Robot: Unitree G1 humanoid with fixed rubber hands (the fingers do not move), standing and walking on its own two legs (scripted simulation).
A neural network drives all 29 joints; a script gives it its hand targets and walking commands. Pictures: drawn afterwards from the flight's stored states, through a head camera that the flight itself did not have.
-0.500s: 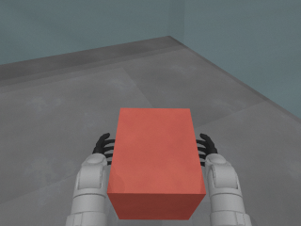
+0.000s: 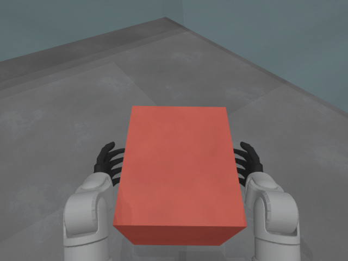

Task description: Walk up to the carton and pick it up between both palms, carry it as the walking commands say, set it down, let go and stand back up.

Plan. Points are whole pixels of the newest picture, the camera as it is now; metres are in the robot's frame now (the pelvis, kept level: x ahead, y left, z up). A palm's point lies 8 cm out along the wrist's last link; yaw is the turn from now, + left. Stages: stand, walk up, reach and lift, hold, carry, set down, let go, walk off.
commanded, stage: carry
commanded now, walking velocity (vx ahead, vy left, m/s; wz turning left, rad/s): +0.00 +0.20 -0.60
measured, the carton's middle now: (177, 178) +0.31 +0.01 +0.02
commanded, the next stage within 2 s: none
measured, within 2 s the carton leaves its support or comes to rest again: neither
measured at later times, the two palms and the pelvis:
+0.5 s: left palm (80, 175) +0.28 +0.22 +0.08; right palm (226, 201) +0.21 -0.08 +0.09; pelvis -0.01 +0.12 +0.01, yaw -15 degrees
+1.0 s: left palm (90, 156) +0.31 +0.20 +0.10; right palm (217, 239) +0.15 -0.06 +0.10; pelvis +0.01 +0.22 +0.01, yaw -32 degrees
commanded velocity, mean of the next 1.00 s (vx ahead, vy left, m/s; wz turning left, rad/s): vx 0.00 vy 0.20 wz -0.60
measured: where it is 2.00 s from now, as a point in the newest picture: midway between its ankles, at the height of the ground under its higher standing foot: (152, 227)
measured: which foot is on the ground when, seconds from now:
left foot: down 0.00-0.00, up 0.02-0.34, down 0.36-0.68, up 0.70-1.00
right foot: down 0.00-0.36, up 0.38-0.64, down 0.66-1.00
